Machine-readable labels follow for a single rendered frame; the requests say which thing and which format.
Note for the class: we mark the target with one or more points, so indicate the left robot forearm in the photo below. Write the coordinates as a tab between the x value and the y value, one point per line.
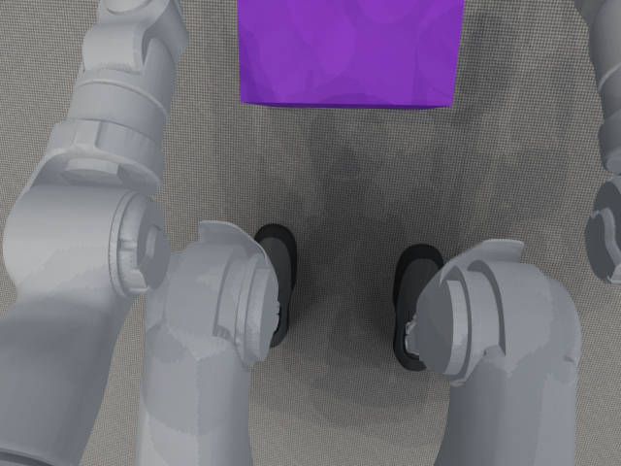
113	132

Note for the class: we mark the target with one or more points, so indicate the carton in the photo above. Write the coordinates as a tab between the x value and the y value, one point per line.
359	54

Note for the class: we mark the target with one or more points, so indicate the right robot thigh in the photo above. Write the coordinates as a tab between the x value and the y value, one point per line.
495	326

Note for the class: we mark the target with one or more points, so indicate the robot left upper arm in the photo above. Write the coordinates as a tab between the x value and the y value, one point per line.
78	256

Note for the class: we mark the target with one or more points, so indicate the robot left shin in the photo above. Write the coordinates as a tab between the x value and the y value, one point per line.
213	231

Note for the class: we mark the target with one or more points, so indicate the robot right upper arm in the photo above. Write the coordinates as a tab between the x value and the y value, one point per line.
603	232

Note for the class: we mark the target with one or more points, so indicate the right robot forearm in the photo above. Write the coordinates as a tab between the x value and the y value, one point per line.
603	18

